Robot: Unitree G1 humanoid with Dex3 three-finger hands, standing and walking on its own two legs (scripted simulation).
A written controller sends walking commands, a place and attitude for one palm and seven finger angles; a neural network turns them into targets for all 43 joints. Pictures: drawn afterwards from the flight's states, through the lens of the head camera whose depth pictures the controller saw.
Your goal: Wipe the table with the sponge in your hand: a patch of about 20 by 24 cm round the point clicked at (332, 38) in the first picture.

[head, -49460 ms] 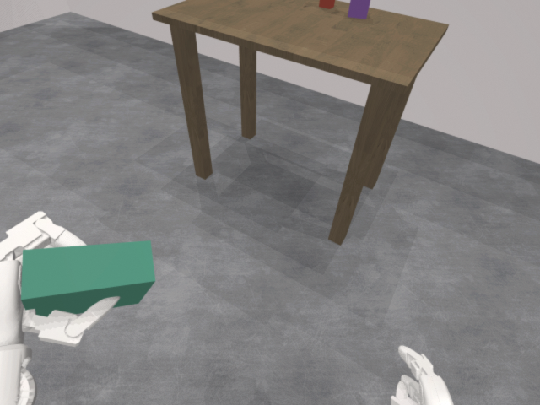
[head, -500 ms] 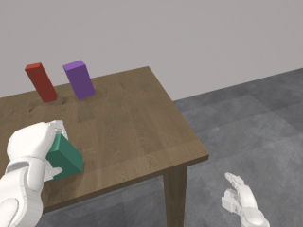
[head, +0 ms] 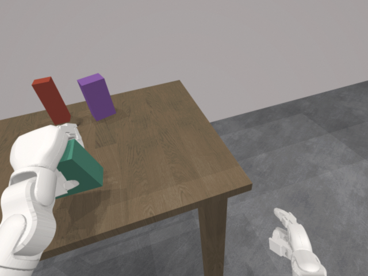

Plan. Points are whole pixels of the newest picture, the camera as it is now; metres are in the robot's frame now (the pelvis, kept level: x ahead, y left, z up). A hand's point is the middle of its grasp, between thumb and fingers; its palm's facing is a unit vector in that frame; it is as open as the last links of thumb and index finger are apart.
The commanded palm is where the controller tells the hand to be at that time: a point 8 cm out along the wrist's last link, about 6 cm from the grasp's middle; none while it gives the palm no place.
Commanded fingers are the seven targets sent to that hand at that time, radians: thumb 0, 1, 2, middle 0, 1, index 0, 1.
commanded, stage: lift the sponge slowly off the table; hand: left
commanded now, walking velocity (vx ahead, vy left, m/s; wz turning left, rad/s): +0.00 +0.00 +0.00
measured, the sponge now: (69, 175) +0.24 +0.29 +0.15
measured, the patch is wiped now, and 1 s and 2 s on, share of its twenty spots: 1.00 1.00 1.00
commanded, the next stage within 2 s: bring the sponge back beside the body in 0.66 s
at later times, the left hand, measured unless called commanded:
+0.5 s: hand (56, 143) +0.25 +0.28 +0.23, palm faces +0.35 -0.12 -0.93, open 8.9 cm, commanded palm +0.19 +0.28 +0.30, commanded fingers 0.00 0.10 1.30 -1.20 -1.60 -1.20 -1.60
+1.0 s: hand (53, 144) +0.24 +0.28 +0.23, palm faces +0.33 -0.10 -0.94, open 8.9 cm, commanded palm +0.18 +0.28 +0.30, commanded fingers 0.00 0.10 1.30 -1.20 -1.60 -1.20 -1.60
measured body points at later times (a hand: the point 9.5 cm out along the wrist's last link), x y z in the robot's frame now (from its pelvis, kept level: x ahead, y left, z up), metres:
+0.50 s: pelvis +0.00 +0.00 +0.00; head -0.04 -0.05 +0.45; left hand +0.23 +0.28 +0.28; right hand +0.27 -0.18 -0.05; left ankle +0.04 +0.13 -0.73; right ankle +0.01 -0.10 -0.73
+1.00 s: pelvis +0.00 +0.00 +0.00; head -0.05 -0.05 +0.44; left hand +0.22 +0.28 +0.28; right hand +0.26 -0.19 -0.05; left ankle +0.04 +0.13 -0.73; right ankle +0.01 -0.10 -0.73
